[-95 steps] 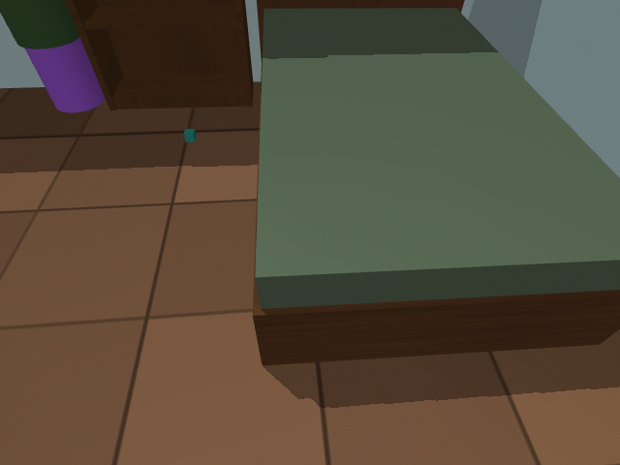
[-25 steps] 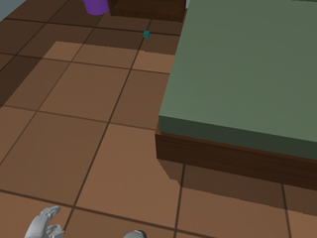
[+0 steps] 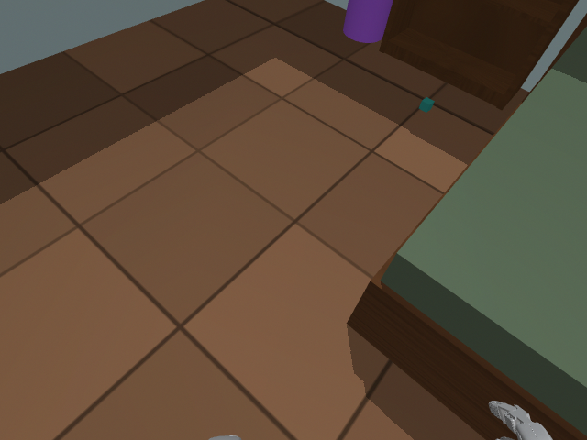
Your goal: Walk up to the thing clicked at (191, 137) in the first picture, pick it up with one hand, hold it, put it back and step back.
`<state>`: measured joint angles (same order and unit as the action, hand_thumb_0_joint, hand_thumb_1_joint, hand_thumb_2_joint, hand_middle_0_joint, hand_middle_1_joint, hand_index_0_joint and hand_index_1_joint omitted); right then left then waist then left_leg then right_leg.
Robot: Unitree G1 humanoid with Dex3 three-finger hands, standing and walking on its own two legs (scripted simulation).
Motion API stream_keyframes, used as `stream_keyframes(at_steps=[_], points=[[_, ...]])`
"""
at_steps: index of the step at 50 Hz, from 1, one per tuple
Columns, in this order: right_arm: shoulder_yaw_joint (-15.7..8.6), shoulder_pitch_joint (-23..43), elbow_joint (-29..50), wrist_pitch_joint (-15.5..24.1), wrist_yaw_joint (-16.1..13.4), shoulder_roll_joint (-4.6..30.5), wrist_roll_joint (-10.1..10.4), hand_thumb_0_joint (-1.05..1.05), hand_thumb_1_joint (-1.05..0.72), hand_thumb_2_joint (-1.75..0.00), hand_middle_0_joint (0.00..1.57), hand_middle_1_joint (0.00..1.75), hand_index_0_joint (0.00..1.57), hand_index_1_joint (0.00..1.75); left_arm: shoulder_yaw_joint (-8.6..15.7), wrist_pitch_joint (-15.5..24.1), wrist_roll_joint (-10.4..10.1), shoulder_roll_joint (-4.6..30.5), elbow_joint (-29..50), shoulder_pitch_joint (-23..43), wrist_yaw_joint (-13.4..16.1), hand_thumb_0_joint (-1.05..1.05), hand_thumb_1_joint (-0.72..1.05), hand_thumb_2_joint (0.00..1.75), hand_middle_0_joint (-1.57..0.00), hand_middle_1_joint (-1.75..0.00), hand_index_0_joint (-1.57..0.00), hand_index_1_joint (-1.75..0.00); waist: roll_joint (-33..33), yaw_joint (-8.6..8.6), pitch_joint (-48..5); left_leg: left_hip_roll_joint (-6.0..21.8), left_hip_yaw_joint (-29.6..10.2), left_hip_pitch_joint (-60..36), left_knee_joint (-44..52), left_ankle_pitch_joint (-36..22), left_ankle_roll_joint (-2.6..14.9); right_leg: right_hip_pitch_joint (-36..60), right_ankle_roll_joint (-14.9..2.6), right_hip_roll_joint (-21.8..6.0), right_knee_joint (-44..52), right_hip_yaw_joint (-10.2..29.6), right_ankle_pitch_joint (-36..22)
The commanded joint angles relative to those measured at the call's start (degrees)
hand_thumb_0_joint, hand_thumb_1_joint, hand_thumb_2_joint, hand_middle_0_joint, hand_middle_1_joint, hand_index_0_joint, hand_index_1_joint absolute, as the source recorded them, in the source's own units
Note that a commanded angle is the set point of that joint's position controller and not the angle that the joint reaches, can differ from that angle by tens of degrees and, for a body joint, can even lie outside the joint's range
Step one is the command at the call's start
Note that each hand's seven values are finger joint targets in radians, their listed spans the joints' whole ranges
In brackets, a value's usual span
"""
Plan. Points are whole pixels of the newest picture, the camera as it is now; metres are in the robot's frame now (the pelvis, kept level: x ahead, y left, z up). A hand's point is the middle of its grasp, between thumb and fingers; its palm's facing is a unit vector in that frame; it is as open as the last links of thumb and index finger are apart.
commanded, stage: walk up
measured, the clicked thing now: (426, 104) +1.88 -0.75 -0.73
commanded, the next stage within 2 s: none
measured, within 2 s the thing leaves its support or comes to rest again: neither
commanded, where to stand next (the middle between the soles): +0.06 +0.03 m, yaw +45 degrees
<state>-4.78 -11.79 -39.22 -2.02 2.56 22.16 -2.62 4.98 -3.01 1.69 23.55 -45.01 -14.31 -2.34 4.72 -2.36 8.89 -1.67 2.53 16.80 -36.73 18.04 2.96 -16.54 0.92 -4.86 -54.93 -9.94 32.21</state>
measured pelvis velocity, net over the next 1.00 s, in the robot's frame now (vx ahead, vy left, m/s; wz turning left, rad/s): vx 0.00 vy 0.01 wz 0.66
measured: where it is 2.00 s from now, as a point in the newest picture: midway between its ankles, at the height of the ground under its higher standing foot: outside the picture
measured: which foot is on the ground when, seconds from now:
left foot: down 0.00-0.30, up 0.32-0.70, down 0.72-1.00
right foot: up 0.00-0.28, down 0.30-0.74, up 0.76-1.00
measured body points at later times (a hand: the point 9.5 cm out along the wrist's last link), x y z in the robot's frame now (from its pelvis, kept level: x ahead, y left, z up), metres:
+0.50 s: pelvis +0.02 -0.04 +0.01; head +0.08 -0.07 +0.45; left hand -0.01 +0.31 -0.05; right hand +0.23 -0.30 -0.12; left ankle -0.05 +0.11 -0.63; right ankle +0.11 -0.13 -0.72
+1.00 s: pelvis +0.00 +0.01 +0.00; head +0.02 +0.06 +0.44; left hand -0.13 +0.31 -0.13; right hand +0.27 -0.21 -0.09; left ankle -0.04 +0.11 -0.72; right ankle +0.10 -0.10 -0.69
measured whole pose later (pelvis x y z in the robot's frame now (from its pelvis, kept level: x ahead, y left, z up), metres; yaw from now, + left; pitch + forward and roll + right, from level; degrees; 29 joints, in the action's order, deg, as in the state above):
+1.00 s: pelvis +0.00 +0.01 +0.00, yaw +38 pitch -1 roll -1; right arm -2.8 -17.0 -44.1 0.7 -0.6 24.3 -1.2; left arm 2.9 -1.7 0.3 24.1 -46.7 -14.2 -0.9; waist 2.8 0.0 6.5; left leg -3.6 -5.4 20.5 -41.0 19.5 1.8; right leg -25.7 -1.1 -4.7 -54.5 -1.8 27.3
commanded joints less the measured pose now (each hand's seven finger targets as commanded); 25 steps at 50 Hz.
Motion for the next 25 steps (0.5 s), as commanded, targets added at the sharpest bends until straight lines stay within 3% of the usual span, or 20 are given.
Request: stream_keyframes(at_steps=[1,2,3,4,6,8,10,12,13,14,15,16,17,18,19,21,22,25], points=[[-3.8,-5.6,6.3,1.3,-3.0,13.4,1.1,0.00,-0.90,-0.90,0.20,0.30,0.20,0.30,2.4,3.3,-0.3,10.6,9.2,3.0,0.6,0.00,0.90,0.90,-0.20,-0.30,-0.20,-0.30,-9.1,3.76,-11.8,14.9,-21.5,-20.4,13.7,-26.7,11.22,-19.2,-0.15,-0.9,-6.2,11.4,1.4],[-3.4,-4.8,6.0,1.9,-3.2,13.6,1.5,0.00,-0.90,-0.90,0.20,0.30,0.20,0.30,1.5,2.8,-0.8,10.2,8.0,0.4,0.4,0.00,0.90,0.90,-0.20,-0.30,-0.20,-0.30,-11.1,2.55,-10.8,12.1,-17.2,-16.7,12.2,-23.6,8.41,-17.5,-0.01,-1.4,-4.9,12.1,-1.9],[-3.4,-3.7,6.4,2.2,-3.1,13.8,1.6,0.00,-0.90,-0.90,0.20,0.30,0.20,0.30,1.5,2.7,-0.9,10.5,7.4,-0.2,0.4,0.00,0.90,0.90,-0.20,-0.30,-0.20,-0.30,-11.1,2.33,-9.9,10.1,-16.3,-11.4,13.2,-20.4,7.57,-14.3,-0.28,-0.6,-4.6,10.8,-4.3],[-3.4,-3.7,6.3,2.3,-2.8,14.1,1.2,0.00,-0.90,-0.90,0.20,0.30,0.20,0.30,1.7,2.5,-1.1,10.3,7.2,0.4,0.6,0.00,0.90,0.90,-0.20,-0.30,-0.20,-0.30,-12.1,2.67,-9.2,8.7,-17.2,-7.8,13.9,-20.5,7.49,-11.5,-0.29,0.8,-2.2,9.3,-4.8],[-3.7,-4.5,7.8,2.0,-2.3,14.5,0.7,0.00,-0.90,-0.90,0.20,0.30,0.20,0.30,1.7,3.1,-1.1,10.1,7.5,0.1,1.6,0.00,0.90,0.90,-0.20,-0.30,-0.20,-0.30,-13.6,3.32,-7.3,8.4,-19.0,-5.1,12.6,-29.9,8.27,-10.8,0.45,2.0,0.3,8.3,-5.1],[-4.3,-4.3,8.9,1.7,-1.8,15.5,-0.2,0.00,-0.90,-0.90,0.20,0.30,0.20,0.30,1.6,3.7,-1.6,10.3,7.3,-2.1,2.8,0.00,0.90,0.90,-0.20,-0.30,-0.20,-0.30,-14.8,3.07,-7.1,8.6,-19.3,-1.2,11.1,-36.4,9.53,-7.3,0.02,2.6,3.4,7.2,-7.2],[-4.7,-3.2,10.1,1.2,-1.3,15.6,-0.9,0.00,-0.90,-0.90,0.20,0.30,0.20,0.30,1.7,4.2,-2.3,10.4,7.0,-3.2,3.6,0.00,0.90,0.90,-0.20,-0.30,-0.20,-0.30,-15.9,3.10,-8.1,7.0,-19.8,2.4,8.1,-39.6,9.24,-2.6,-1.04,4.0,7.3,6.1,-9.8],[-4.4,-1.4,11.2,0.7,-0.8,14.2,-0.6,0.00,-0.90,-0.90,0.20,0.30,0.20,0.30,2.0,4.8,-2.4,9.8,6.7,-5.0,4.1,0.00,0.90,0.90,-0.20,-0.30,-0.20,-0.30,-14.0,1.73,-10.5,4.5,-20.2,3.2,3.1,-36.5,7.16,2.5,-1.94,5.7,15.5,5.8,-16.0],[-4.3,0.4,11.9,0.5,-0.8,13.6,-0.1,0.00,-0.90,-0.90,0.20,0.30,0.20,0.30,2.2,5.1,-2.2,10.1,6.0,-7.9,4.4,0.00,0.90,0.90,-0.20,-0.30,-0.20,-0.30,-11.6,-0.49,-12.2,2.4,-19.1,5.2,-0.8,-29.1,5.26,7.3,-2.52,5.6,22.6,5.8,-22.8],[-3.2,1.3,12.8,0.3,-1.0,10.4,0.8,0.00,-0.90,-0.90,0.20,0.30,0.20,0.30,3.2,5.6,-1.4,13.4,5.6,-10.6,4.8,0.00,0.90,0.90,-0.20,-0.30,-0.20,-0.30,-4.5,-3.12,-13.4,-1.2,-18.0,11.4,-7.5,-19.1,2.03,13.5,-4.73,0.1,29.4,12.8,-23.9],[-2.2,-0.8,13.3,0.2,-1.2,7.1,1.3,0.00,-0.90,-0.90,0.20,0.30,0.20,0.30,4.5,5.9,-0.1,19.2,6.2,-12.0,5.3,0.00,0.90,0.90,-0.20,-0.30,-0.20,-0.30,11.8,-3.94,-15.0,-8.1,-11.1,20.6,-20.2,4.4,-1.31,18.8,-7.85,-18.1,34.7,32.0,-29.5],[-2.9,-6.8,10.9,-0.7,-1.9,9.9,0.3,0.00,-0.90,-0.90,0.20,0.30,0.20,0.30,4.3,5.5,0.2,19.1,8.4,-5.2,5.3,0.00,0.90,0.90,-0.20,-0.30,-0.20,-0.30,6.5,0.56,-13.7,-5.1,-12.4,18.8,-28.6,16.8,-2.78,12.2,-12.07,-25.8,36.2,38.0,-29.4],[-4.0,-9.9,9.6,-1.5,-1.9,13.0,0.2,0.00,-0.90,-0.90,0.20,0.30,0.20,0.30,4.5,5.3,-0.2,19.6,9.7,0.4,5.3,0.00,0.90,0.90,-0.20,-0.30,-0.20,-0.30,4.1,2.80,-12.9,-2.0,-12.7,18.7,-34.5,15.4,-2.81,8.3,-17.54,-28.2,36.5,39.4,-24.4],[-4.7,-9.4,8.9,-1.6,-1.6,14.5,0.0,0.00,-0.90,-0.90,0.20,0.30,0.20,0.30,4.4,5.5,-0.3,18.2,10.2,2.0,5.2,0.00,0.90,0.90,-0.20,-0.30,-0.20,-0.30,2.9,3.06,-10.1,-0.4,-13.0,18.5,-36.9,13.2,-3.22,4.6,-17.45,-25.9,36.3,35.9,-22.0],[-5.2,-7.5,8.4,-1.4,-0.9,14.8,-0.1,0.00,-0.90,-0.90,0.20,0.30,0.20,0.30,4.0,5.8,-0.2,16.7,10.1,1.5,5.1,0.00,0.90,0.90,-0.20,-0.30,-0.20,-0.30,3.6,2.12,-7.8,0.5,-12.4,16.8,-37.9,9.9,-3.80,0.9,-15.83,-22.0,36.3,29.3,-20.1],[-5.2,-9.0,6.9,-1.3,0.5,14.0,0.0,0.00,-0.90,-0.90,0.20,0.30,0.20,0.30,3.7,5.9,-0.2,15.4,8.9,1.5,5.1,0.00,0.90,0.90,-0.20,-0.30,-0.20,-0.30,6.0,2.71,-7.3,0.3,-10.8,15.9,-37.4,3.7,-4.35,0.7,-10.66,-13.6,33.8,17.5,-17.1],[-5.0,-10.1,6.2,-1.2,0.7,13.4,0.3,0.00,-0.90,-0.90,0.20,0.30,0.20,0.30,3.9,5.9,-0.2,15.1,8.4,0.9,5.0,0.00,0.90,0.90,-0.20,-0.30,-0.20,-0.30,7.1,2.27,-8.2,0.0,-9.8,17.1,-36.2,2.2,-4.47,3.7,-9.43,-12.1,33.1,14.7,-16.5],[-4.3,-7.8,4.9,-0.7,0.6,12.7,1.0,0.00,-0.90,-0.90,0.20,0.30,0.20,0.30,4.3,5.9,0.3,14.8,8.9,-1.5,4.1,0.00,0.90,0.90,-0.20,-0.30,-0.20,-0.30,8.5,-0.35,-9.4,0.8,-6.6,19.3,-28.5,1.8,-5.31,10.0,-9.84,-11.5,33.7,11.5,-11.1]])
